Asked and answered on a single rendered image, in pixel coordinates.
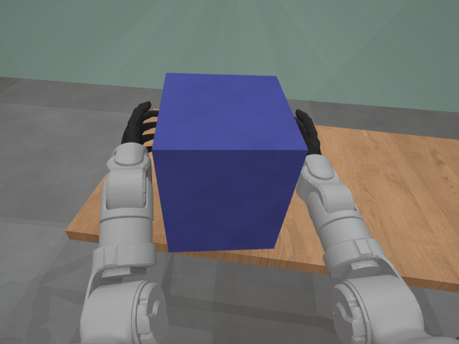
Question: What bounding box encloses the right robot hand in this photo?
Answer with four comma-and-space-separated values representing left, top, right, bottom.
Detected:
294, 109, 321, 156

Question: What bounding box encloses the carton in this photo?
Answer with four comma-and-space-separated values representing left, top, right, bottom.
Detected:
152, 73, 308, 252

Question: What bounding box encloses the table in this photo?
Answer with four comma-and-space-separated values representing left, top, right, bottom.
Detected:
65, 108, 459, 340

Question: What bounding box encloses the left robot forearm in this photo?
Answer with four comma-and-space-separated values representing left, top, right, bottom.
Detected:
80, 143, 156, 339

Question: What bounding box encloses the left robot hand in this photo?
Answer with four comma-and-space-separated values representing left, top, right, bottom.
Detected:
121, 101, 158, 153

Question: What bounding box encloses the right robot upper arm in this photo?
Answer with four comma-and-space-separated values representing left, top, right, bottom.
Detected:
331, 274, 459, 344

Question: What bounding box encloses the left robot upper arm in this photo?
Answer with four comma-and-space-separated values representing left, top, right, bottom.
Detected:
77, 280, 169, 344

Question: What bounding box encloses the right robot forearm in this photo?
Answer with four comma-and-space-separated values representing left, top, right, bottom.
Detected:
295, 154, 424, 327

